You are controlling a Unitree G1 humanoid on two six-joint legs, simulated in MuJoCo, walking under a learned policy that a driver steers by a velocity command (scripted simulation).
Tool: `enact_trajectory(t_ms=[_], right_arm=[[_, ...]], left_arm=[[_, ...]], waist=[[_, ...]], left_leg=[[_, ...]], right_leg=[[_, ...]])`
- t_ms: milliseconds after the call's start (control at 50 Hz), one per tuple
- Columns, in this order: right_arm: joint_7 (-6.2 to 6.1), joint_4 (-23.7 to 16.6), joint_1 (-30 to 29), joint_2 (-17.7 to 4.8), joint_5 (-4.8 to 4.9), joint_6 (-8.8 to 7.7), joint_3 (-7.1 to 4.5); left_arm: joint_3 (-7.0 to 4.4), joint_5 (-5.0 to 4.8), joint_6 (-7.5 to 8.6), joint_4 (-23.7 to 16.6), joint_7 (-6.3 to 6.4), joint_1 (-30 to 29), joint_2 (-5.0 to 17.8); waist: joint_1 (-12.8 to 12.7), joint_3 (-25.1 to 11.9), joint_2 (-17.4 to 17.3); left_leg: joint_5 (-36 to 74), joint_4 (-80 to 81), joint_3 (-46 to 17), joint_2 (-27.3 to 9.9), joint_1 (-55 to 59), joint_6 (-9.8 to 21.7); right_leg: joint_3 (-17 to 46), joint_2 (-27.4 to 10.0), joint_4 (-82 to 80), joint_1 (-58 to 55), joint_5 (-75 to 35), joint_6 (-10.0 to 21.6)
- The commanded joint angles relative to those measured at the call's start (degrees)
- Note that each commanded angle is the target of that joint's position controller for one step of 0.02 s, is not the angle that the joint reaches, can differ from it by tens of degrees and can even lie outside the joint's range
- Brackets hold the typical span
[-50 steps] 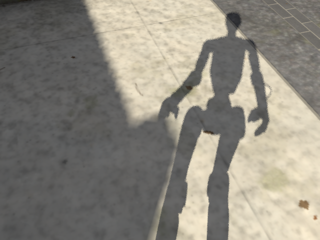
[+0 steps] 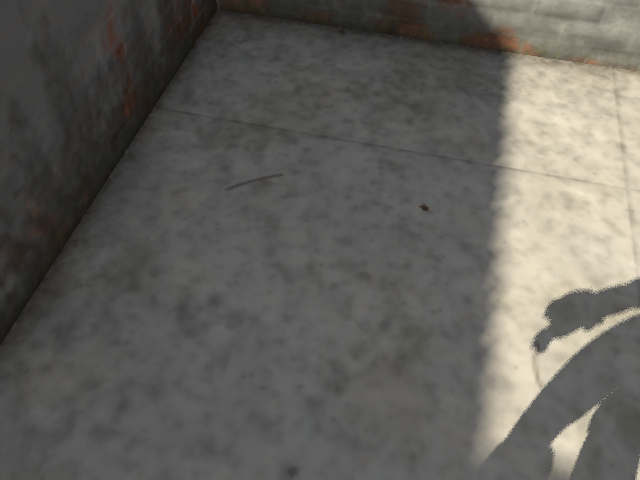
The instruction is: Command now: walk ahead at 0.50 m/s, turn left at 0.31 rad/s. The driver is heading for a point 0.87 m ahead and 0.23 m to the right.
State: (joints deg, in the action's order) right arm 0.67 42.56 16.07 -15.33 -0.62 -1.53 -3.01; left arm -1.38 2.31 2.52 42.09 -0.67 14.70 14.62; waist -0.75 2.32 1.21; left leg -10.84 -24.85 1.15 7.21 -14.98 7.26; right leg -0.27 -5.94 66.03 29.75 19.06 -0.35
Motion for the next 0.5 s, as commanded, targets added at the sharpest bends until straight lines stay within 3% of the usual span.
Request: enact_trajectory(t_ms=[20, 140, 220, 280, 300, 320, 340, 360, 380, 400, 420, 440, 460, 500], right_arm=[[0.01, -1.6, 2.8, -6.7, 0.32, -2.18, -1.53], [0.16, 1.5, 7.8, -6.6, 0.29, -3.07, -1.13], [-1.06, 3.7, 9.1, -5.1, -0.28, -3.12, -0.08], [-2.58, 4.2, 7.3, -7.1, -0.27, -2.65, -0.46], [-3.16, 4.1, 6.4, -8.2, -0.25, -2.31, -0.84], [-3.37, 3.6, 4.5, -9.3, 0.31, -2.07, -1.18], [-3.41, 1.5, 3.6, -9.0, 0.93, -2.39, -1.04], [-3.17, 0.4, 13.0, -1.7, 1.67, -2.05, 0.29], [-3.07, 1.3, 11.8, -4.7, -0.21, -0.80, 0.13], [-2.92, 0.3, 7.1, -5.7, -0.38, -0.18, 0.03], [-2.85, -0.3, 3.8, -5.9, -0.97, 0.31, 0.04], [-2.82, -1.0, 1.9, -6.0, -1.44, 1.24, -0.02], [-2.75, -1.1, 3.0, -5.6, -1.65, 2.68, 0.05], [-2.85, -1.2, 4.1, -4.1, -1.27, 4.52, 0.30]], left_arm=[[-1.24, 0.32, -1.17, -1.1, -0.52, 4.9, 4.4], [-1.10, -0.87, -1.04, -2.9, -1.29, -6.7, 3.8], [-0.15, -0.88, -0.04, -2.9, -1.50, -9.6, 1.4], [-1.02, -0.32, 0.44, -1.1, -1.39, -3.3, 4.1], [-1.64, -0.23, 0.82, 0.7, -1.19, 2.7, 5.6], [-2.17, 0.15, 1.63, 2.4, -0.84, 9.2, 6.7], [-3.20, 0.45, 2.10, 3.2, -0.32, 14.2, 10.4], [-4.34, -0.27, 1.54, 2.1, -0.11, 12.2, 15.3], [-4.31, -3.82, 0.78, 1.4, 0.24, 12.5, 13.1], [-4.05, -3.95, -0.11, -0.2, 0.83, 7.0, 11.0], [-3.08, -3.47, -1.19, -1.0, 1.08, 2.2, 7.7], [-2.59, -3.09, -1.92, -1.3, 1.25, 0.4, 6.2], [-2.51, -2.73, -2.54, -1.2, 1.33, 0.0, 6.1], [-3.01, -1.77, -3.09, -1.3, 0.93, -0.4, 7.9]], waist=[[-1.1, -3.0, -2.7], [2.8, 0.6, -3.8], [3.8, 1.8, -3.4], [1.1, -1.7, -6.3], [-1.2, -3.9, -6.6], [-4.8, -6.2, -5.2], [-7.0, -11.6, -0.3], [-0.1, -19.2, 12.3], [-2.1, -26.3, 4.1], [-1.5, -19.2, 2.3], [-0.1, -12.2, -1.2], [0.9, -8.3, -2.0], [2.0, -7.0, -0.9], [2.9, -7.9, 0.3]], left_leg=[[19.9, 14.0, -14.2, -15.5, 4.4, 7.9], [22.3, 16.9, -7.8, -15.1, 11.9, 3.1], [44.3, 12.0, -0.3, -14.3, 12.6, -0.1], [57.0, 1.4, 0.6, -14.9, 16.5, -2.5], [58.7, -6.0, 0.5, -14.8, 16.9, -3.2], [52.2, -17.0, 1.9, -13.4, 14.6, -4.1], [26.8, -35.0, 4.5, -8.6, 5.1, -5.3], [-30.5, -57.0, 3.4, 1.6, -14.3, -8.1], [-23.9, -59.7, -4.4, -1.3, -14.7, -8.1], [-19.6, -59.2, -5.3, -3.7, -16.8, -8.3], [-16.9, -55.5, -5.2, -5.6, -18.0, -8.3], [-15.5, -52.5, -5.2, -6.5, -18.1, -8.6], [-14.4, -49.8, -4.9, -6.6, -15.3, -9.0], [-13.4, -47.8, -4.1, -5.2, -12.2, -9.4]], right_leg=[[0.0, -1.3, -4.6, 3.4, -4.5, -0.4], [-0.7, -0.9, -18.4, 10.1, -19.0, 0.7], [-4.0, 4.0, -28.4, 2.7, -22.2, 2.5], [-5.6, 9.1, -31.4, -4.7, -16.3, 4.7], [-5.3, 10.5, -34.0, -9.7, -15.1, 5.6], [-4.0, 10.1, -41.7, -17.1, -22.2, 6.8], [5.3, 0.9, -40.8, -29.2, -47.9, 10.5], [26.1, -18.0, -32.2, -45.8, -94.0, 22.5], [27.7, -17.6, -36.2, -44.2, -91.9, 25.1], [24.0, -14.6, -40.1, -36.7, -75.9, 23.7], [20.7, -10.7, -43.0, -29.0, -62.7, 20.8], [18.7, -7.7, -44.7, -23.6, -56.1, 18.6], [16.7, -5.7, -46.1, -18.4, -52.3, 17.3], [15.2, -3.8, -46.3, -13.6, -50.9, 16.1]])
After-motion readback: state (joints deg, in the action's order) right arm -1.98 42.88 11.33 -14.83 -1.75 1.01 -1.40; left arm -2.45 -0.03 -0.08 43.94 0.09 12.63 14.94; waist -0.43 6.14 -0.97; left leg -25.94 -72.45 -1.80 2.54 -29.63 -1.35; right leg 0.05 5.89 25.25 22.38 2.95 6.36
